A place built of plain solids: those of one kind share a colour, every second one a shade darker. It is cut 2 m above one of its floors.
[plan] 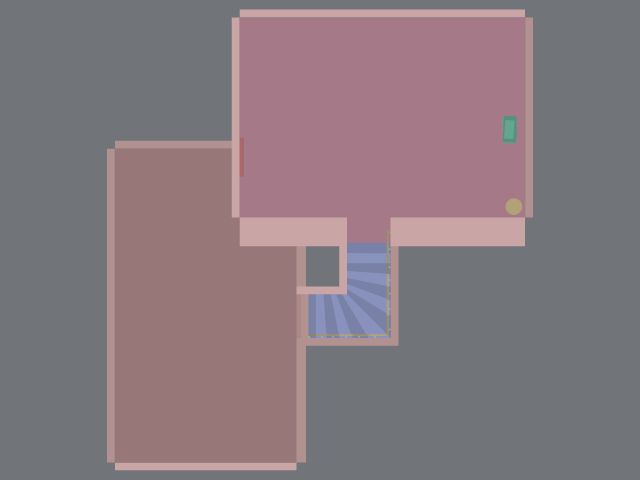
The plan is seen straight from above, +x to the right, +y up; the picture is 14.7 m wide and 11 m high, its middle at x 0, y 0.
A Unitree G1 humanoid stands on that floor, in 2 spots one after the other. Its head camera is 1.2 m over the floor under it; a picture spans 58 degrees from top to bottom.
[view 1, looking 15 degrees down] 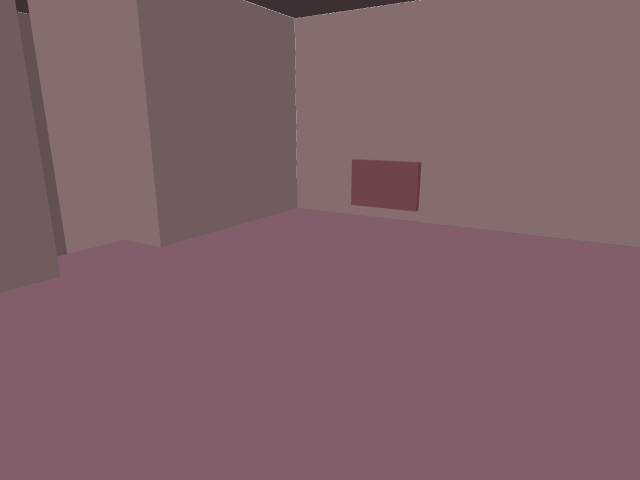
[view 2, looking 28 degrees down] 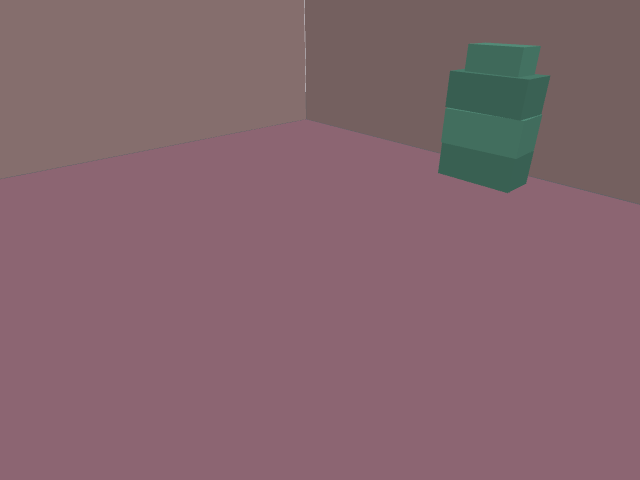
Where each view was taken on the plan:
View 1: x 3.39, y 4.05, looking -149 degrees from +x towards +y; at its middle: floor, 4.64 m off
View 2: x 1.18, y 0.94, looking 48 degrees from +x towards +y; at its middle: floor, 2.56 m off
